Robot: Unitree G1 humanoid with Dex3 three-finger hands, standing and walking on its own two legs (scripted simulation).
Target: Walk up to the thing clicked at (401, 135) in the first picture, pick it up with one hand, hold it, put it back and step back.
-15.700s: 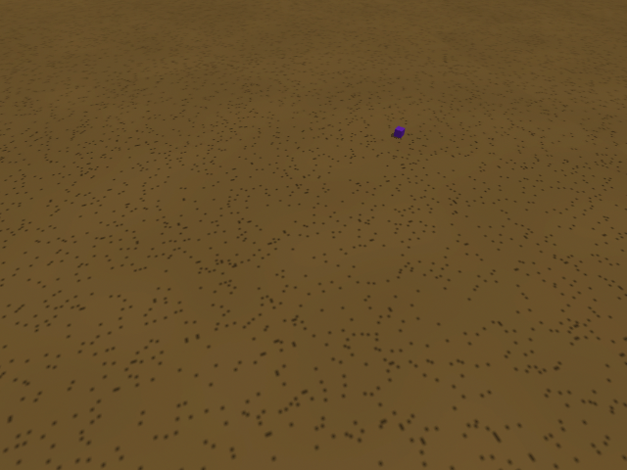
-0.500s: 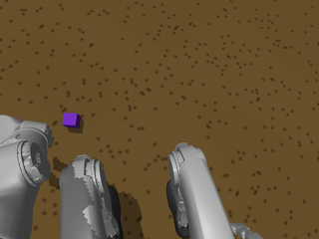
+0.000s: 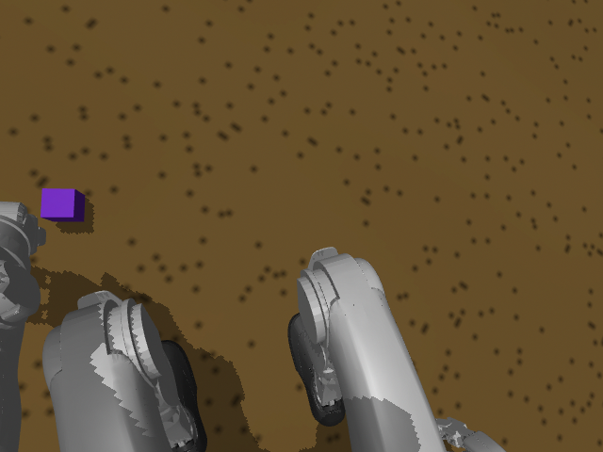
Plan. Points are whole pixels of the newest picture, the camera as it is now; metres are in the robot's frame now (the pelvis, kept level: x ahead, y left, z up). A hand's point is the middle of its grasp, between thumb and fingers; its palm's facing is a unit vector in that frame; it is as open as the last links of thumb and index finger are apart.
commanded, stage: rise first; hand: left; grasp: from above
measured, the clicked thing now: (63, 205) +0.47 +0.30 -0.31
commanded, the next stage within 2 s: none
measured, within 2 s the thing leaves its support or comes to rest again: neither
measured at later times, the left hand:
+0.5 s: hand (1, 223) +0.42 +0.33 -0.19, palm faces +0.05 -0.45 -0.89, open 14.0 cm
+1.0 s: hand (2, 211) +0.44 +0.33 -0.19, palm faces +0.04 -0.45 -0.89, open 14.2 cm
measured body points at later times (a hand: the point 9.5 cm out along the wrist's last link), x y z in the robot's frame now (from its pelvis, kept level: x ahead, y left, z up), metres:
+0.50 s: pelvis +0.00 +0.00 -0.01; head +0.27 +0.06 +0.35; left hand +0.42 +0.35 -0.14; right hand +0.00 -0.27 -0.10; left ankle +0.09 +0.14 -0.30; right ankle +0.10 -0.11 -0.30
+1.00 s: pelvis +0.00 +0.00 +0.00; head +0.28 +0.06 +0.34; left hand +0.44 +0.34 -0.14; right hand +0.00 -0.26 -0.09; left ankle +0.09 +0.14 -0.30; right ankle +0.10 -0.11 -0.30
